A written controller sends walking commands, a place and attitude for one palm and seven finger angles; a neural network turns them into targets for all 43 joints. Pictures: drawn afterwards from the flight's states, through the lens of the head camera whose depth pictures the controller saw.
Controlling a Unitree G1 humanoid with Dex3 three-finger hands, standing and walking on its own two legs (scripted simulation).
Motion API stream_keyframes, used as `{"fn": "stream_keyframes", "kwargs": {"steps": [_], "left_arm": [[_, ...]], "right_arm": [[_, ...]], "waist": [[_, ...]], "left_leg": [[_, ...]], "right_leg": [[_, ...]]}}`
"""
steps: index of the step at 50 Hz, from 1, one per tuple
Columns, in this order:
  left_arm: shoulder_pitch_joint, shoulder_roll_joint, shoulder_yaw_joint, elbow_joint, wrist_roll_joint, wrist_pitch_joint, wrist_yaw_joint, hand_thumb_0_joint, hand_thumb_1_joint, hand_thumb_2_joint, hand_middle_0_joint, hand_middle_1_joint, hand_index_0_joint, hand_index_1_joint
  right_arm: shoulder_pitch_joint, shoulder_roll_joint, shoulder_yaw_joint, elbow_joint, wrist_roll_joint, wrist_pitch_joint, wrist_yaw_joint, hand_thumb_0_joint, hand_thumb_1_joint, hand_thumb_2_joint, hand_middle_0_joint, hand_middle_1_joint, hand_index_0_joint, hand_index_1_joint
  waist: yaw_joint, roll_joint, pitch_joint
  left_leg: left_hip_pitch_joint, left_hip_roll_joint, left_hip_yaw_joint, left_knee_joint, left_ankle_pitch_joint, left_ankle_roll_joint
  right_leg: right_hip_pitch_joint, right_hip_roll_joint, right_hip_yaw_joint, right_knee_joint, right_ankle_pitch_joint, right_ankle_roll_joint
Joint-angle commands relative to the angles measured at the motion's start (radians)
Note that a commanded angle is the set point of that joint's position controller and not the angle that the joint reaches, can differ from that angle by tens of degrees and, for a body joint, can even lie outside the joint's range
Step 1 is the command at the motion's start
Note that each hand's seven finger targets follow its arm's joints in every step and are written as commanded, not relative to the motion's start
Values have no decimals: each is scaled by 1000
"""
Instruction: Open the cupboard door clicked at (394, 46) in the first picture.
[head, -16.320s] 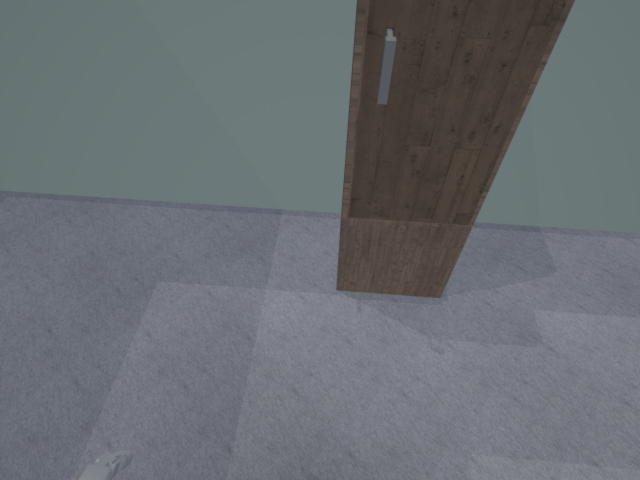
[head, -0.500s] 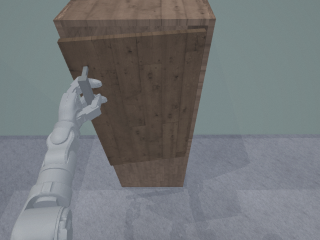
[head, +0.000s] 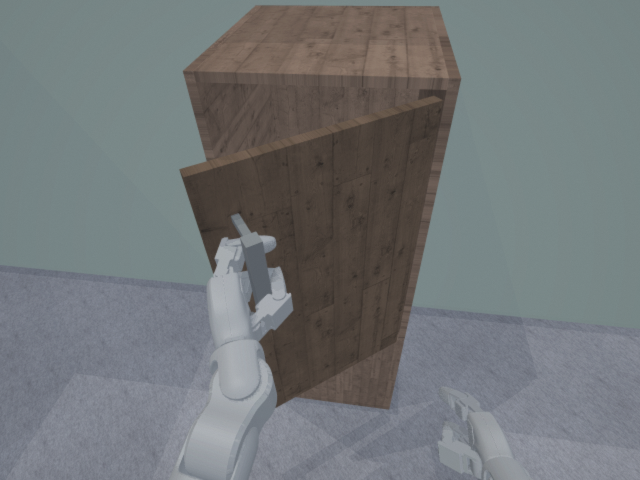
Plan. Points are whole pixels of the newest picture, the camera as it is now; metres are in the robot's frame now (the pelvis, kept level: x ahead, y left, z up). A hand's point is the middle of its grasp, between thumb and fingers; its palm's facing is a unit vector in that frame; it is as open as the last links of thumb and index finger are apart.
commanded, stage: pull the door open along its arc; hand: left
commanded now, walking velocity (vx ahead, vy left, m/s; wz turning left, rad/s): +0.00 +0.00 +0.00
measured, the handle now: (252, 266) +0.34 +0.11 +0.13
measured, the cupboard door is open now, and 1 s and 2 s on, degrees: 38 47 49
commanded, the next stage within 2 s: open thumb and fingers to let go in 0.22 s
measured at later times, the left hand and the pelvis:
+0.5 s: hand (305, 317) +0.26 +0.04 +0.13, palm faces +0.32 -0.95 -0.01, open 6.6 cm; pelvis -0.01 -0.03 +0.00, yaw +1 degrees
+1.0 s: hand (299, 323) +0.26 +0.04 +0.13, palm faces +0.26 -0.96 +0.00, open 14.3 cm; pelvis -0.01 -0.02 +0.00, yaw +0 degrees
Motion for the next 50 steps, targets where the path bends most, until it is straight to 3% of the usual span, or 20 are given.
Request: {"fn": "stream_keyframes", "kwargs": {"steps": [1,4,8,14,16,18,19,25,28,33,36,38,42,44,50], "left_arm": [[-90,-148,-115,-292,47,-45,18,0,900,900,-400,-1350,-400,-1350],[49,-156,-141,-349,4,-44,-13,0,900,900,-400,-1350,-400,-1350],[220,-140,-144,-470,-21,-37,-34,0,900,900,-400,-1350,-400,-1350],[34,-75,-62,-382,-16,-49,10,0,900,900,-400,-1350,-400,-1350],[-117,-41,-20,-318,-9,-62,34,0,900,900,-400,-1350,-400,-1350],[-93,-57,-24,-286,-6,-71,34,0,760,840,-390,-1335,-390,-1335],[-94,-44,-18,-298,-4,-77,31,0,690,810,-385,-1327,-385,-1327],[-105,-61,-56,-291,6,-122,-11,0,270,630,-355,-1283,-355,-1283],[-96,-49,-48,-295,5,-137,-27,0,60,540,-340,-1260,-340,-1260],[-55,-35,-31,-296,-8,-142,-52,0,-290,390,-315,-1222,-315,-1222],[-59,-33,-31,-299,-8,-143,-49,0,-500,300,-300,-1200,-300,-1200],[-37,-49,-47,-317,-4,-147,-46,0,-500,300,-300,-1200,-300,-1200],[-55,-50,-54,-318,-5,-154,-45,0,-500,300,-267,-1000,-267,-1000],[-76,-65,-72,-308,3,-153,-38,0,-500,300,-250,-900,-250,-900],[-108,-80,-80,-285,8,-147,-11,0,-500,300,-200,-600,-200,-600]], "right_arm": [[-133,-86,-44,-149,5,-28,0,0,-900,-900,200,300,200,300],[-151,-78,-40,-162,9,-26,5,0,-900,-900,200,300,200,300],[-164,-68,-33,-186,15,-22,18,0,-900,-900,200,300,200,300],[-210,-77,-21,-156,5,-35,-5,0,-900,-900,200,300,200,300],[-215,-81,-19,-132,2,-40,-20,0,-900,-900,200,300,200,300],[-209,-77,-20,-130,-3,-47,-28,0,-900,-900,200,300,200,300],[-209,-77,-24,-129,-3,-46,-29,0,-900,-900,200,300,200,300],[-171,-75,-30,-131,2,-41,-37,0,-900,-900,200,300,200,300],[-160,-76,-30,-137,1,-37,-44,0,-900,-900,200,300,200,300],[-159,-76,-26,-146,1,-25,-52,0,-900,-900,200,300,200,300],[-166,-78,-26,-150,3,-25,-53,0,-900,-900,200,300,200,300],[-167,-76,-27,-155,1,-29,-50,0,-900,-900,200,300,200,300],[-166,-79,-28,-154,1,-31,-50,0,-900,-900,200,300,200,300],[-171,-79,-30,-152,1,-37,-49,0,-900,-900,200,300,200,300],[-169,-77,-32,-147,1,-44,-46,0,-900,-900,200,300,200,300]], "waist": [[3,-80,-144],[16,-118,-137],[33,-116,-135],[29,-149,-38],[11,-157,-14],[21,-181,-29],[31,-164,-45],[22,-130,-107],[18,-145,-122],[23,-155,-113],[21,-151,-86],[24,-138,-91],[19,-162,-84],[17,-133,-66],[21,-141,-98]], "left_leg": [[146,22,-43,-21,313,6],[134,16,-46,-13,306,8],[123,12,-40,-8,296,9],[91,-13,-46,2,189,13],[82,-23,-51,4,159,15],[78,-28,-55,3,155,16],[87,-28,-57,-5,168,16],[112,-24,-63,-28,208,18],[114,-23,-62,-30,222,20],[115,-22,-58,-40,244,21],[119,-21,-60,-42,228,22],[124,-20,-59,-37,237,21],[119,-22,-60,-33,231,22],[126,-21,-60,-25,220,21],[137,-23,-58,-25,220,20]], "right_leg": [[-9,-73,77,-97,433,45],[26,-84,84,-109,504,58],[46,-93,91,-117,536,65],[-24,-113,158,-203,340,76],[-46,-126,189,-233,261,79],[-24,-137,212,-250,254,85],[-7,-137,211,-247,274,82],[38,-137,194,-199,404,86],[59,-139,194,-189,470,95],[83,-139,184,-178,559,97],[57,-133,180,-189,491,93],[56,-132,175,-181,503,91],[47,-128,169,-179,478,90],[21,-126,165,-186,428,84],[15,-117,138,-174,383,77]]}}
